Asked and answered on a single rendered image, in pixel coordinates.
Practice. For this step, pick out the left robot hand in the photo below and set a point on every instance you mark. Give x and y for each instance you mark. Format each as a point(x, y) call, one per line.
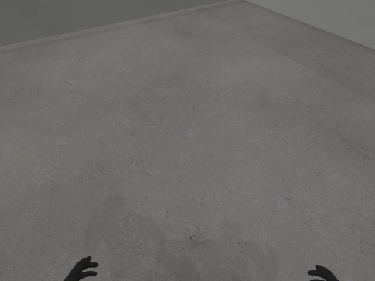
point(76, 273)

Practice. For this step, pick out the right robot hand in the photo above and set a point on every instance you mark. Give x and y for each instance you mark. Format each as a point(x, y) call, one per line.
point(323, 273)

